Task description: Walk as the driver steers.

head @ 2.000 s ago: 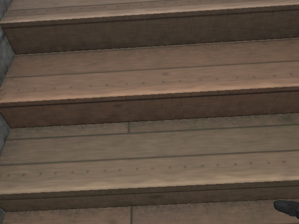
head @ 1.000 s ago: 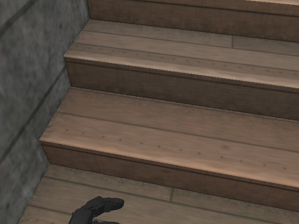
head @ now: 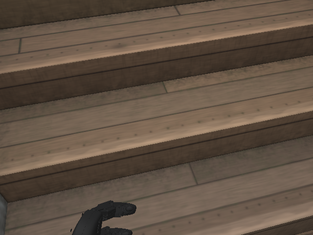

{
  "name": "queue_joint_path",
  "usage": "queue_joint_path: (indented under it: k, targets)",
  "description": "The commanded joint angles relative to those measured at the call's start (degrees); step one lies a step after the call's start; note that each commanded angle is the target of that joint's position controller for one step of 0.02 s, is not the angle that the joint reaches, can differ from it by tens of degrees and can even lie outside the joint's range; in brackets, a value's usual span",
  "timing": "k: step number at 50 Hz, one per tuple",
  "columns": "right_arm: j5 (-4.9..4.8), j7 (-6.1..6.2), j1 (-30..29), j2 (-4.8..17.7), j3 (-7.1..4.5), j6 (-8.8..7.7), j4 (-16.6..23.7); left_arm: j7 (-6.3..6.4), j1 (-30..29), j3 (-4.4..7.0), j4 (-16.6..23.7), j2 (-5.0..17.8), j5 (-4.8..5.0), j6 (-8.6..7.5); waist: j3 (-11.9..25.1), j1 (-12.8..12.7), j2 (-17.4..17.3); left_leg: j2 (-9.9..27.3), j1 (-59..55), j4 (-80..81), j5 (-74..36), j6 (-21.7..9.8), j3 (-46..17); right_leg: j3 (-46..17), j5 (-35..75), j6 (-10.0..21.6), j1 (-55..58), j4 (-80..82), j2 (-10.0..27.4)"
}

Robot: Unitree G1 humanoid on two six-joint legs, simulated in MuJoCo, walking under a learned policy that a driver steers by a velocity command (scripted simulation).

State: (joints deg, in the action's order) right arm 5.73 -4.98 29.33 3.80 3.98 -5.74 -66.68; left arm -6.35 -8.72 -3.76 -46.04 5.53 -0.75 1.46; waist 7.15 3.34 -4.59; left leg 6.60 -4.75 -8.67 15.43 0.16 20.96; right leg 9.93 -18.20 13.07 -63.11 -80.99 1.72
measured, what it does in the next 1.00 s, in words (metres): climbs: right foot 0.16 m higher, then left foot 0.16 m higher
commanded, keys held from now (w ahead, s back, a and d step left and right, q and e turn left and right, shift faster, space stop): w+e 0.22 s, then w+q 0.78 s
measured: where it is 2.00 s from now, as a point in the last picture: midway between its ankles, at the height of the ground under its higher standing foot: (118, 27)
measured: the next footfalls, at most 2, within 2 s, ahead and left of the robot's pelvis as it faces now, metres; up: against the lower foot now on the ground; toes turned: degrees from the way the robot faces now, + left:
right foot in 0.02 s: +0.18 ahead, -0.09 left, +0.16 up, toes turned -5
left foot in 0.52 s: +0.47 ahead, +0.08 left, +0.32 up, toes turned -6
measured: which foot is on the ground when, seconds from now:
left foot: down 0.00-0.06, up 0.08-0.50, down 0.52-1.00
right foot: up 0.00-0.00, down 0.02-0.56, up 0.58-1.00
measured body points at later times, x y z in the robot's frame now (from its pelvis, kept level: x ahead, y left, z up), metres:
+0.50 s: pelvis +0.28 +0.00 +0.17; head +0.28 +0.00 +0.62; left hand +0.22 +0.20 +0.01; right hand +0.47 -0.19 +0.08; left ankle +0.44 +0.09 -0.40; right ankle +0.14 -0.08 -0.58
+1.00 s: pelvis +0.56 +0.02 +0.30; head +0.55 +0.03 +0.75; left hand +0.79 +0.18 +0.22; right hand +0.42 -0.13 +0.16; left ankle +0.43 +0.08 -0.43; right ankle +0.77 -0.09 -0.20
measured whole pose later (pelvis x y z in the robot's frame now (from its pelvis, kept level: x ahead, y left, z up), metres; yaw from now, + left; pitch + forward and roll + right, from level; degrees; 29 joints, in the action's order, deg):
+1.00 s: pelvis +0.56 +0.02 +0.30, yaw +5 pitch +6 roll -3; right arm 4.2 -5.9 35.0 2.2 3.2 -5.5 -67.9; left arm -1.1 -3.0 -4.2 -46.3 5.7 -3.0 -0.2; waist 8.2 5.2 -2.3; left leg -5.7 8.1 -28.0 24.6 -6.2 -10.4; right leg 5.9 -13.0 6.3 -76.8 -92.1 5.3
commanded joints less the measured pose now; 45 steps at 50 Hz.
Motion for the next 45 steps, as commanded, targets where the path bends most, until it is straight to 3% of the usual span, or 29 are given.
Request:
queue_joint_path:
  k: [1, 2, 3, 4, 5, 7, 9, 10, 12, 13, 17, 18, 19, 20, 21, 23, 25, 26, 27, 28, 29, 30, 31, 34, 36, 39, 41, 42, 45]
  targets:
    - [-0.50, 0.20, -1.2, 20.4, -4.98, -2.10, 3.0, 1.18, 6.7, 2.85, 3.4, 5.6, 1.13, -2.41, 0.3, -10.0, -8.8, 14.1, -1.4, -13.5, -98.3, -12.3, -3.3, 2.4, -0.8, -1.6, 26.5, 19.5, -8.5]
    - [1.28, 0.96, 1.8, 16.7, -5.20, -2.53, 5.1, 2.89, 16.0, 4.21, 0.3, 10.0, 1.32, -3.21, 10.8, -9.3, -0.3, 9.7, 14.8, -31.1, -85.7, -7.9, -4.8, -10.9, 22.4, 3.1, 49.7, 14.2, -5.5]
    - [0.78, -0.80, 1.8, 15.7, -4.92, -1.98, 6.4, 4.49, 27.3, 5.22, -1.8, 11.5, 0.04, -2.02, 16.4, -13.4, 3.9, 2.5, 30.1, -45.2, -51.7, -6.1, -9.2, -28.4, 10.6, 6.4, 64.3, 32.5, -2.1]
    - [-1.54, -2.59, -4.7, 11.1, -5.09, -0.39, 7.9, 4.60, 38.7, 6.63, -7.4, 16.4, -2.01, -1.26, 13.5, -16.0, 10.3, -7.2, 44.6, -69.2, -8.4, -3.3, -20.2, -52.4, -1.7, 9.0, 67.9, 52.7, 6.0]
    - [-3.69, -3.27, -6.6, 8.9, -5.39, 0.65, 9.4, 5.46, 41.2, 9.77, -11.0, 21.6, -2.94, -2.28, 5.9, -15.2, 8.3, -9.1, 54.5, -89.4, -12.5, -3.5, -32.0, -56.2, -2.3, 6.5, 62.3, 57.8, 8.2]
    - [-1.54, -1.67, -12.6, 7.8, -5.01, -0.42, 12.0, 4.55, 33.1, 8.28, -12.8, 12.0, -0.69, -4.85, -2.5, -9.9, 8.9, -9.9, 65.5, -112.5, -13.9, -6.2, -35.0, -51.8, -7.2, 6.8, 48.0, 55.5, 6.2]
    - [-2.08, 0.42, -16.1, 3.1, -2.85, -0.42, 14.7, 2.98, 23.7, 4.85, -13.0, 2.1, -2.26, -5.33, -1.8, -2.0, 3.4, -8.6, 70.9, -113.6, -16.0, -10.9, -35.2, -42.3, -4.6, 5.1, 39.8, 55.0, 4.4]
    - [-1.71, 0.87, -16.1, 4.0, -2.68, 0.73, 15.1, 2.32, 22.6, 3.94, -13.9, 0.9, -3.15, -5.56, -2.5, 0.1, 0.4, -7.2, 73.1, -110.6, -16.0, -11.8, -33.2, -38.4, -4.6, 3.9, 37.8, 55.5, 3.7]
    - [-1.83, 0.68, -15.6, 6.9, -3.24, 2.39, 14.7, 1.89, 20.2, 4.03, -13.3, 2.9, -3.04, -6.88, -5.2, 2.4, 5.2, -5.1, 70.8, -105.8, -10.9, -11.3, -27.3, -27.5, -3.8, 1.5, 30.5, 58.9, 1.1]
    - [-2.19, 0.01, -16.5, 6.0, -2.60, 2.77, 14.5, 2.37, 27.7, 3.75, -15.4, 3.9, -3.88, -7.21, -6.2, 0.2, 11.3, -5.9, 75.4, -118.3, -6.1, -11.6, -24.6, -26.7, -1.5, 2.2, 32.5, 60.1, 1.4]
    - [-2.94, 0.73, -30.5, 5.8, -0.90, 2.53, 22.2, 3.05, 38.3, 1.63, -20.1, 4.8, -7.40, -7.27, -6.1, -2.8, 3.0, -1.3, 85.4, -106.9, -12.6, -13.0, -24.4, -25.2, -0.3, -0.5, 41.8, 62.3, 5.7]
    - [-3.72, 1.03, -34.4, 5.8, -0.70, 2.80, 23.9, 2.87, 41.5, 1.54, -20.5, 5.9, -7.19, -7.51, -6.9, -4.7, 6.2, -0.3, 83.8, -99.5, -16.1, -11.6, -22.8, -24.3, 2.2, 0.2, 42.0, 64.8, 5.8]
    - [-5.78, 5.38, -42.0, 2.8, -0.59, 3.59, 28.1, 6.22, 34.2, 4.20, -18.5, 8.7, 2.92, -8.27, -14.9, -3.0, 0.2, -3.5, 69.9, -91.1, -4.4, -4.8, -13.8, -21.9, 1.1, -1.8, 27.6, 75.4, 5.7]
    - [-6.51, 7.08, -41.8, 3.1, -0.25, 4.65, 29.2, 8.12, 36.6, 4.65, -18.5, 11.3, 2.67, -8.41, -14.3, -4.1, 4.9, -1.9, 62.9, -88.0, -1.0, -3.6, -13.1, -23.0, 5.1, -0.3, 27.7, 81.0, 6.8]
    - [-3.76, 2.59, -36.0, 5.7, 0.05, 5.58, 27.0, 3.29, 34.7, 0.50, -15.6, 7.5, -4.27, -8.61, -6.6, -2.0, 17.0, 0.4, 54.7, -80.1, -7.6, -5.5, -17.3, -19.8, 11.7, 1.6, 31.8, 79.3, 12.0]
    - [-3.73, -0.76, -29.7, 9.4, -1.97, 7.51, 26.0, 1.07, 31.2, 2.54, -14.0, 15.3, -1.82, -9.18, -3.4, 3.6, 14.3, -6.7, 44.8, -76.4, -6.6, -4.6, -12.3, -14.3, 61.3, 3.3, 38.4, 72.7, 13.3]
    - [-3.31, -1.49, -33.3, 10.2, -2.36, 6.97, 29.6, 1.14, 39.3, 5.38, -16.4, 20.2, -0.40, -8.95, -2.0, -0.1, 17.1, -11.7, 51.6, -57.1, 8.5, -5.1, -5.3, -12.7, 84.2, 4.9, 65.0, 65.4, 15.2]
    - [-4.02, -1.43, -30.2, 10.2, -2.75, 6.03, 29.0, 0.50, 40.2, 6.35, -17.2, 20.6, -2.01, -8.13, -1.0, 0.1, 18.7, -12.2, 50.1, -51.7, 6.9, -6.7, -5.7, -10.2, 96.0, 4.7, 71.5, 59.3, 15.2]
    - [-3.88, -0.61, -20.7, 12.9, -4.26, 5.04, 24.7, 0.27, 42.9, 6.61, -17.3, 16.8, -4.30, -7.69, 4.9, -1.0, 15.2, -13.2, 39.8, -50.1, -0.3, -9.8, -13.4, -7.9, 96.8, 2.1, 70.1, 47.1, 11.8]
    - [-5.21, 0.25, -12.4, 13.5, -4.40, 4.40, 20.8, -0.52, 48.9, 5.39, -17.3, 10.9, -6.84, -7.54, 13.7, -1.6, 7.6, -8.8, 16.2, -44.5, 3.6, -17.3, -34.5, -13.2, 84.3, -0.5, 49.0, 38.2, 7.9]
    - [-2.29, 1.30, 2.4, 16.0, -6.00, 4.57, 15.4, -1.02, 38.9, 5.32, -14.6, 8.6, -5.61, -5.80, 9.6, 7.3, -4.9, -2.5, 5.0, -22.7, 19.3, -21.5, -57.9, -15.9, 29.1, -4.2, 26.1, 19.7, -2.6]
    - [-0.14, 2.60, 6.6, 14.6, -5.38, 3.06, 14.5, -1.38, 30.4, 5.56, -12.3, 7.7, -3.41, -5.85, 3.4, 7.4, -11.7, 1.6, 7.8, -14.0, 32.9, -19.6, -71.6, -25.4, 18.3, -4.3, 11.5, -3.1, -6.9]
    - [-1.15, 3.29, 4.3, 13.5, -5.41, 1.65, 12.3, 0.09, 25.3, 6.01, -11.1, 8.6, -1.29, -6.85, -3.4, 5.7, -7.9, 1.3, 14.8, -15.8, 30.5, -18.3, -69.7, -26.6, 20.0, -3.8, 3.8, -16.6, -6.2]
    - [-2.91, 1.68, -9.5, 5.2, -3.65, 1.84, 9.0, 3.50, 21.3, 3.85, -7.3, 5.6, -2.63, -7.28, -2.1, -5.3, 7.9, -1.4, 24.3, -19.8, 6.6, -13.5, -52.2, -25.5, 21.5, -0.4, -2.2, -25.8, -4.1]
    - [-3.94, 1.78, -13.5, 2.6, -2.38, 1.83, 8.2, 3.65, 24.2, 2.65, -7.9, 5.0, -3.58, -6.10, -1.8, -8.4, 3.6, -4.1, 26.6, -17.9, 0.4, -11.8, -44.5, -22.1, 15.2, -0.3, -7.3, -30.4, -2.6]
    - [-1.50, 0.83, -8.6, 7.3, -3.03, 0.10, 6.6, 3.60, 16.2, 2.60, -4.6, 7.9, -1.81, -4.91, -3.1, -6.5, 5.2, -5.4, 34.6, -15.6, -1.7, -10.9, -38.0, -13.4, 16.2, -3.5, -6.2, -27.8, 1.9]
    - [-1.11, 1.10, 1.0, 6.2, -2.10, -0.44, 2.5, 4.42, 13.2, 1.99, -3.1, 5.1, -2.14, -5.10, -5.2, -3.9, -2.2, -5.1, 32.2, -14.9, -5.2, -13.6, -41.1, -10.1, 10.9, -4.4, -13.2, -44.0, 0.5]
    - [-0.49, 1.39, 3.7, 3.8, -1.41, -0.51, 0.8, 4.74, 10.4, 1.66, -1.9, 5.4, -2.62, -5.19, -5.6, -2.3, 1.2, -3.8, 26.4, -16.2, -2.3, -14.3, -42.1, -12.0, 9.9, -3.6, -19.1, -42.8, 1.5]
    - [1.96, 0.96, 11.8, 5.3, -1.58, -0.59, -2.7, 5.73, -2.7, 0.46, 4.3, 5.8, -2.47, -5.58, -6.8, 1.6, 3.7, -2.6, 15.8, -16.4, -6.7, -13.3, -45.6, -9.5, 8.8, -2.6, -27.5, -28.9, 3.4]
Keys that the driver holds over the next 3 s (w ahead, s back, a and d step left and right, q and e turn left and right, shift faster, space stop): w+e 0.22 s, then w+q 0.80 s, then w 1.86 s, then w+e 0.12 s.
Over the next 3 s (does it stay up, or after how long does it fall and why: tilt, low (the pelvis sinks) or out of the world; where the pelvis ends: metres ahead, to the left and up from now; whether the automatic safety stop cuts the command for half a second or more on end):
stays up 1.58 0.29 0.79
